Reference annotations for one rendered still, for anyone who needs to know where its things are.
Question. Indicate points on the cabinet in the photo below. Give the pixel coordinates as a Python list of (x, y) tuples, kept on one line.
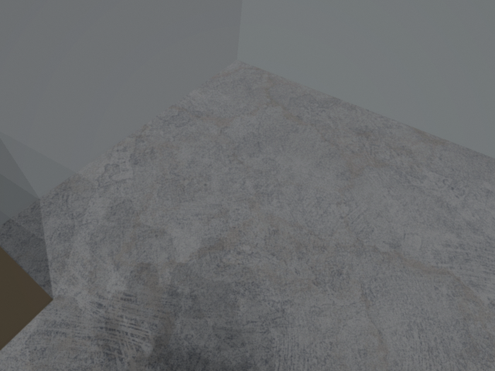
[(21, 299)]

